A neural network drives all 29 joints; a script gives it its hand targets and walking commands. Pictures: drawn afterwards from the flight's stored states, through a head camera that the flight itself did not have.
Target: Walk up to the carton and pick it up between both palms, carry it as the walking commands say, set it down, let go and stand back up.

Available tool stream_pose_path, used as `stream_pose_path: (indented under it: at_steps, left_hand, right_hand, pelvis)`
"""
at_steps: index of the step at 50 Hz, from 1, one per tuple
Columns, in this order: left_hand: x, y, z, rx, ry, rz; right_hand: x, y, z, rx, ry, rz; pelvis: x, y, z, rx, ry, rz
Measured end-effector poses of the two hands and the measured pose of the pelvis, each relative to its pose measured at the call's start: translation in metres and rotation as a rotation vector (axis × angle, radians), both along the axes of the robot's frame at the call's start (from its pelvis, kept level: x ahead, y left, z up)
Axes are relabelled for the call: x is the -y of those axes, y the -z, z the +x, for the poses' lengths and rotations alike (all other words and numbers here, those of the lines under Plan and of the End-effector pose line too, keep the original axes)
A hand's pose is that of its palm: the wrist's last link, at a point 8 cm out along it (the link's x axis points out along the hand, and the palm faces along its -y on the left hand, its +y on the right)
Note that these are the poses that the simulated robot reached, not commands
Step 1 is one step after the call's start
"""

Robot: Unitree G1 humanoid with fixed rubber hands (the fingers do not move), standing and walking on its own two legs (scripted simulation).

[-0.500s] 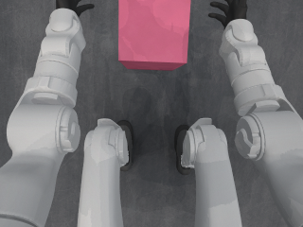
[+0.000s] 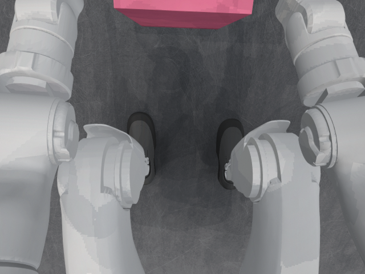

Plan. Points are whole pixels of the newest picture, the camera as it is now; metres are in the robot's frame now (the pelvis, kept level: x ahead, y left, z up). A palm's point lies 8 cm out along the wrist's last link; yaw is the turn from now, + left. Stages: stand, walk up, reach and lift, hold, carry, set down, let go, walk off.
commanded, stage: reach and lift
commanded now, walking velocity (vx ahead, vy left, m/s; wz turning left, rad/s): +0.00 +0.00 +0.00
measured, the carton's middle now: out of the picture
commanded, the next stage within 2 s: none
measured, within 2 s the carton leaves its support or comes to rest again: leaves its support in 1.36 s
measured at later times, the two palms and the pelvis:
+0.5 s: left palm out of the picture +0.55 +0.18 -0.19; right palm out of the picture +0.55 -0.12 -0.19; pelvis +0.00 +0.00 +0.00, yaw +0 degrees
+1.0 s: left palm out of the picture +0.56 +0.16 -0.19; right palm out of the picture +0.55 -0.11 -0.19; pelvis +0.01 +0.00 -0.01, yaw +0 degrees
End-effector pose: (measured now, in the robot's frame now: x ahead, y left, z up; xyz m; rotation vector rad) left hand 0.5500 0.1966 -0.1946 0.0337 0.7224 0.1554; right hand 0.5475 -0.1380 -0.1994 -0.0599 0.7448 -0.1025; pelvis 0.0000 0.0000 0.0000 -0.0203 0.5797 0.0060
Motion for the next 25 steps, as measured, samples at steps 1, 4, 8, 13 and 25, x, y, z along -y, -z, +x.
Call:
stream_pose_path:
  at_steps: [1,4,8,13,25]
  left_hand:
    - [-0.001,0.001,-0.001,0.000,-0.003,0.001]
    - [-0.001,0.001,-0.001,-0.003,-0.002,0.002]
    - [-0.001,-0.006,0.001,-0.005,-0.001,-0.002]
    - [0.001,-0.015,0.005,0.007,0.005,-0.010]
    - [0.016,-0.008,0.001,-0.013,0.037,-0.011]
  right_hand:
    - [0.000,0.001,0.000,0.001,0.000,-0.002]
    - [0.001,-0.001,0.000,0.003,0.003,-0.001]
    - [0.001,-0.005,0.000,-0.001,0.004,0.008]
    - [0.000,-0.011,0.001,0.003,-0.005,0.002]
    - [-0.019,-0.010,0.001,0.003,-0.031,0.032]
  pelvis:
    - [0.000,0.003,0.000,0.003,0.001,0.001]
    - [0.001,0.009,-0.002,0.018,0.000,0.002]
    - [0.001,0.009,-0.004,0.030,-0.001,0.003]
    - [0.001,0.006,-0.004,0.027,-0.001,0.005]
    - [0.002,0.002,-0.003,0.022,0.003,0.005]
